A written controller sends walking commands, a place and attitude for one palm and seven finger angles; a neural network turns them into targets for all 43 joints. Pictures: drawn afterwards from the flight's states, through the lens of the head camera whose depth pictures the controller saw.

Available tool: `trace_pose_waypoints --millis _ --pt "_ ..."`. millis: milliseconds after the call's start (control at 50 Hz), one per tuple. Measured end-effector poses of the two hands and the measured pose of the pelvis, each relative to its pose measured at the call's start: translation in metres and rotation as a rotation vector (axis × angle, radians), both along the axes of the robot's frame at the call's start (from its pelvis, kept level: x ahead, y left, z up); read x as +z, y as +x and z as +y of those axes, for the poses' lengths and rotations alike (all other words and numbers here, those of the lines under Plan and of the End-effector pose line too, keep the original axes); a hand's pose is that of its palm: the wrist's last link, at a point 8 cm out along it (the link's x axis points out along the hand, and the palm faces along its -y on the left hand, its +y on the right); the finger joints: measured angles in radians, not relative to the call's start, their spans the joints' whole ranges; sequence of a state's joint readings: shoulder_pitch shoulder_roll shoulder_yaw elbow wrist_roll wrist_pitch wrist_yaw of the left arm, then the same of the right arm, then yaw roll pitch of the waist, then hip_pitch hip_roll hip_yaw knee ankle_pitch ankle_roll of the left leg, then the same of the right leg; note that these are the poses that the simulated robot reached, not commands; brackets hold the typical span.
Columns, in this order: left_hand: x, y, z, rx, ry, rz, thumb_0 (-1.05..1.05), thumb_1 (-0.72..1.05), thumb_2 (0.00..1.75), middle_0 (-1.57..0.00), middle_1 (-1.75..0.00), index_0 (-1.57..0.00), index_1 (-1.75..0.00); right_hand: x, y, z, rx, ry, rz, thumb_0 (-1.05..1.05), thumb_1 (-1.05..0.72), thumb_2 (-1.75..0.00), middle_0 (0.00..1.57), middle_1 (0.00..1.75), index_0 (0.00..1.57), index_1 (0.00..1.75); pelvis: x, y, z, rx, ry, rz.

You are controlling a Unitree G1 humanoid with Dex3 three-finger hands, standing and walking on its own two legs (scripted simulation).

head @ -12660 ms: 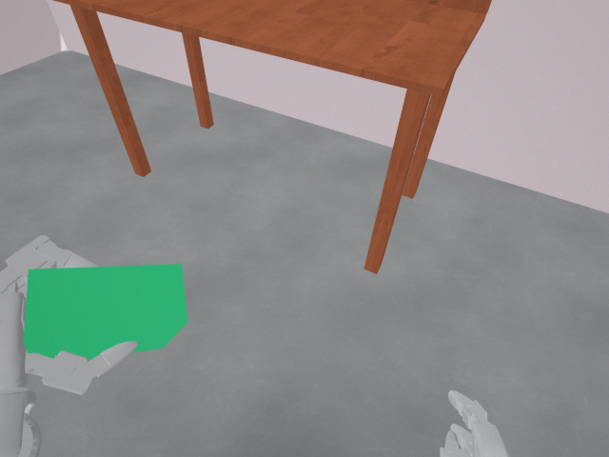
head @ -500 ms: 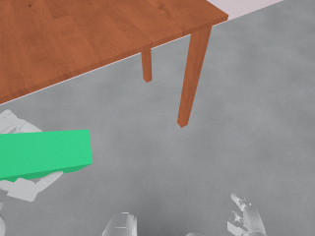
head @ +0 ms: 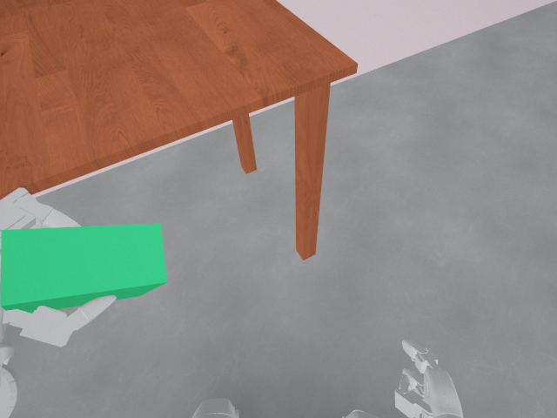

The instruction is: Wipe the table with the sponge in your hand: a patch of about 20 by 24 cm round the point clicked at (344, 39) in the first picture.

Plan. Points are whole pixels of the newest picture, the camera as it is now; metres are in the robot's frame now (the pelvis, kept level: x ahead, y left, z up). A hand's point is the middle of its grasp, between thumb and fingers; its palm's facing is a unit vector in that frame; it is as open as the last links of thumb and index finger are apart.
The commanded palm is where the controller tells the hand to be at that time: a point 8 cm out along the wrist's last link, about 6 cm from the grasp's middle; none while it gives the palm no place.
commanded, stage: take the last steps up to it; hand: left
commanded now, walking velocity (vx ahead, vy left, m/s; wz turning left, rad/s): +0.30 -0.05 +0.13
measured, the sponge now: (108, 267) +0.24 +0.20 +0.16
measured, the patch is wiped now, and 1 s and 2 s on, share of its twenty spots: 0.00 0.00 0.00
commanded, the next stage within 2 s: come to a stop and stand still in 1.18 s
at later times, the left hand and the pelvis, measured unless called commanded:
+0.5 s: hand (150, 171) +0.34 +0.17 +0.20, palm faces +0.42 -0.79 -0.44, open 9.8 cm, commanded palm +0.27 +0.21 +0.20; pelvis +0.12 -0.08 +0.01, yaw +2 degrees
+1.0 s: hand (214, 123) +0.43 +0.12 +0.19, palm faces +0.47 -0.78 -0.42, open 9.8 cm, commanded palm +0.37 +0.16 +0.20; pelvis +0.23 -0.14 +0.01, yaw +5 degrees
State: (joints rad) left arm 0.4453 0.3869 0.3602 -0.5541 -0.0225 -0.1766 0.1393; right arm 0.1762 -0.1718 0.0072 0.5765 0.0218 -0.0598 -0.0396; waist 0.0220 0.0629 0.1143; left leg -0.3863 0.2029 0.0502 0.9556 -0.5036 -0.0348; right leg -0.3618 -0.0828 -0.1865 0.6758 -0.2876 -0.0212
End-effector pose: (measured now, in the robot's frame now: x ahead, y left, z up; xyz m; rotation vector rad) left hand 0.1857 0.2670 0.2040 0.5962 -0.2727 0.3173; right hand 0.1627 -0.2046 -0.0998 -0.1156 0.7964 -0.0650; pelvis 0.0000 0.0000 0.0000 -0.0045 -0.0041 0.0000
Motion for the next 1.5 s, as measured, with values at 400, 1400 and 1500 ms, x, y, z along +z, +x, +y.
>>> trace_pose_waypoints --millis 400,1400,1500 --pt "0.0 0.091 -0.046 0.014 -0.069 -0.109 -0.01 -0.47 1.02 -0.78 -1.34 -0.78 -1.34 0.035 0.104 -0.091 -0.036 -0.14 -0.055 0.01 -0.91 -0.9 0.2 0.3 0.2 0.3 0.004 0.096 -0.059 0.028 0.042 -0.011" --pt "-0.002 0.253 -0.15 0.182 -0.071 0.003 -0.01 -0.48 1.02 -0.78 -1.34 -0.78 -1.34 0.006 0.311 -0.167 0.129 -0.036 0.055 0.01 -0.9 -0.9 0.2 0.3 0.2 0.3 0.015 0.295 -0.175 0.131 0.038 -0.002" --pt "-0.001 0.263 -0.147 0.155 -0.051 0.027 -0.01 -0.48 1.02 -0.78 -1.34 -0.78 -1.34 0.027 0.329 -0.182 0.102 -0.105 0.019 0.01 -0.9 -0.9 0.2 0.3 0.2 0.3 0.021 0.301 -0.171 0.134 0.055 0.01"
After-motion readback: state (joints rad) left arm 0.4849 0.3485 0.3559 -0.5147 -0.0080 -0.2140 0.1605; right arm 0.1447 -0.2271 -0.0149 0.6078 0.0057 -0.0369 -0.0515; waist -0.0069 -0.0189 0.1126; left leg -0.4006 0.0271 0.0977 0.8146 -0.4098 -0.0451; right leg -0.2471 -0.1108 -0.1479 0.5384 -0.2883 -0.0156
